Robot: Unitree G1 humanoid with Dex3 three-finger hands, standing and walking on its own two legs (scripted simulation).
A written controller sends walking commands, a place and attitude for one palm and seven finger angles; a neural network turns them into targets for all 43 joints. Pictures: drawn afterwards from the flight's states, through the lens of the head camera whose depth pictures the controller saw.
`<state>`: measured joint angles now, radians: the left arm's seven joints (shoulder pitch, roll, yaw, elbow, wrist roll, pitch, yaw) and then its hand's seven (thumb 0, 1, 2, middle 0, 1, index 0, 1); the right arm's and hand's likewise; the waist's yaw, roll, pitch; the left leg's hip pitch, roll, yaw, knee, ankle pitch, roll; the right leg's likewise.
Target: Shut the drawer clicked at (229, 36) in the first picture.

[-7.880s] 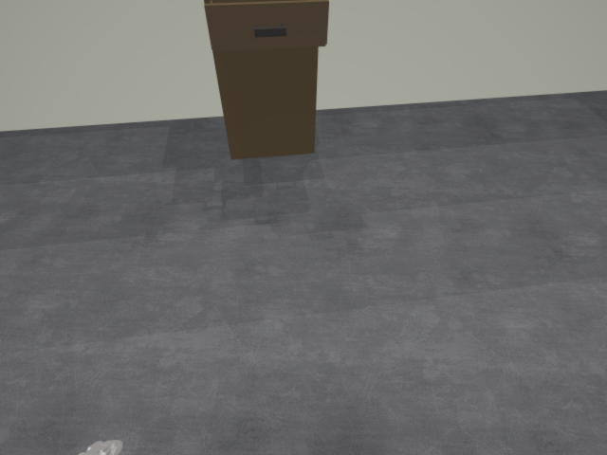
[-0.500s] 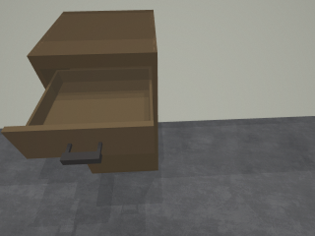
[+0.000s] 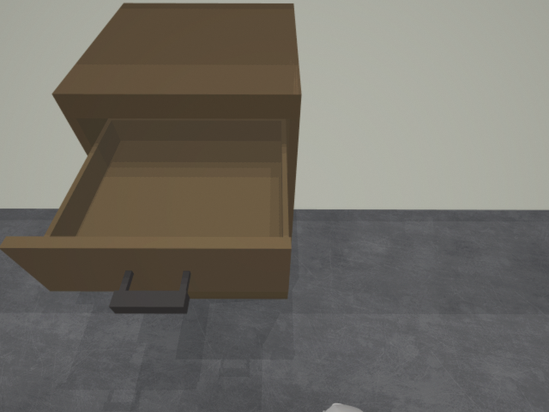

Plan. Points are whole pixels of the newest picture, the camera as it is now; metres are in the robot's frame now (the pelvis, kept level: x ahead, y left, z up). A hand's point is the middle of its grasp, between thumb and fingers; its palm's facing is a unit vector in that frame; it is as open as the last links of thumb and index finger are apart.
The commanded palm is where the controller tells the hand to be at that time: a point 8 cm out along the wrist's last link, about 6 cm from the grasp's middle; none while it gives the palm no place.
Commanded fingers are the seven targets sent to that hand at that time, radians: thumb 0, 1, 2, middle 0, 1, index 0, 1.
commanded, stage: come to a stop and stand still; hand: left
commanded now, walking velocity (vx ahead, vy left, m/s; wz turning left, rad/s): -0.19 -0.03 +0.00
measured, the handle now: (154, 289) +0.29 +0.20 +0.00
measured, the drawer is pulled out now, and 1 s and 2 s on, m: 0.30 0.30 0.30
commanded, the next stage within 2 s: look again from close up in 1.68 s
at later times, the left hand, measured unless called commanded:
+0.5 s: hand out of the picture +0.06 +0.21 -0.19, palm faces +0.00 -0.98 -0.22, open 7.3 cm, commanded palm none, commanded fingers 0.00 0.90 0.90 -0.20 -0.30 -0.20 -0.30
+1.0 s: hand out of the picture +0.04 +0.19 -0.17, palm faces +0.00 -0.97 -0.25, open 7.4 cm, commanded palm none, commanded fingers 0.00 0.90 0.90 -0.20 -0.30 -0.20 -0.30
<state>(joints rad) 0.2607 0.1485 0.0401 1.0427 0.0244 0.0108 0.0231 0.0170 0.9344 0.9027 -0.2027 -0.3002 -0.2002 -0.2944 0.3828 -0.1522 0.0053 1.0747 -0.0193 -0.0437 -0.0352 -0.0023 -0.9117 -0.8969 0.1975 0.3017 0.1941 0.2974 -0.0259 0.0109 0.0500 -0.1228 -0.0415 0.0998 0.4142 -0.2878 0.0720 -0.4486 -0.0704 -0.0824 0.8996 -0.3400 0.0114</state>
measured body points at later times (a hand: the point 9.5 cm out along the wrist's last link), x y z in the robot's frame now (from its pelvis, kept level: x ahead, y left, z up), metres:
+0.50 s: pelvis +0.01 +0.02 -0.02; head +0.00 +0.03 +0.43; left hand +0.06 +0.26 -0.17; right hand +0.07 -0.23 -0.15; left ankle -0.01 +0.11 -0.74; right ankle +0.06 -0.13 -0.74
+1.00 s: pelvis +0.03 +0.00 +0.00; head +0.05 -0.03 +0.45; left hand +0.04 +0.24 -0.15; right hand +0.04 -0.22 -0.17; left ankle -0.01 +0.11 -0.74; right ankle +0.06 -0.13 -0.74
